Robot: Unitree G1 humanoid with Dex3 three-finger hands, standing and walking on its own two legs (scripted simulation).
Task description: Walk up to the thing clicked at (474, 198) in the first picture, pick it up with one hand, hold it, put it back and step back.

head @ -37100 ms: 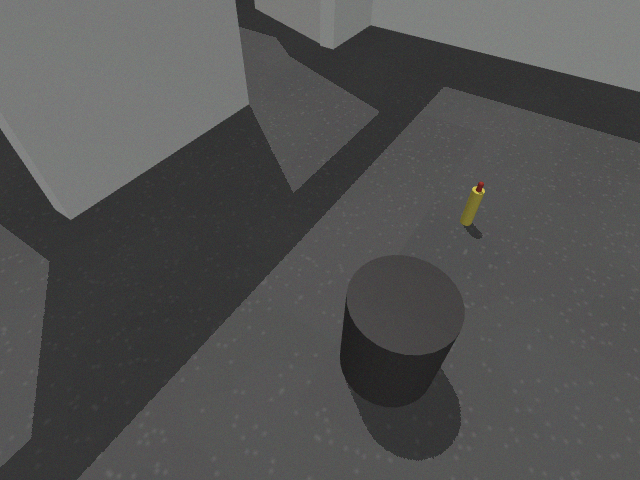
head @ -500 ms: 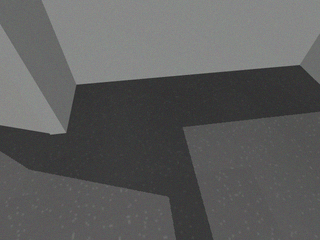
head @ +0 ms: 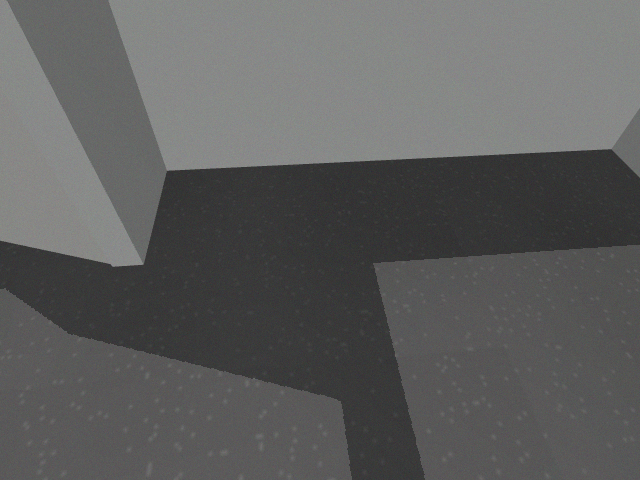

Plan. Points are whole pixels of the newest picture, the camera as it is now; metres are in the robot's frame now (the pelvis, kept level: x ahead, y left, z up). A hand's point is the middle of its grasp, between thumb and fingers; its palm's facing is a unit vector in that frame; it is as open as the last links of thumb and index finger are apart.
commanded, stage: stand
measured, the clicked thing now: out of the picture -0.05 -0.88 -0.67
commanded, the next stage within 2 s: walk up in 2.00 s
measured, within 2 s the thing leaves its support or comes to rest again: neither
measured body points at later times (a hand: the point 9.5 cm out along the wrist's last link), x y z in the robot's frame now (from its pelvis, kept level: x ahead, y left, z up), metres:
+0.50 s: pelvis +0.02 +0.00 +0.00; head +0.03 +0.00 +0.45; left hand +0.10 +0.30 -0.13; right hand +0.11 -0.31 -0.13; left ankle +0.03 +0.13 -0.75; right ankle +0.01 -0.15 -0.75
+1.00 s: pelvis +0.02 +0.00 +0.00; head +0.03 +0.00 +0.45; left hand +0.09 +0.30 -0.13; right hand +0.09 -0.30 -0.13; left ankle +0.03 +0.13 -0.75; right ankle +0.01 -0.15 -0.75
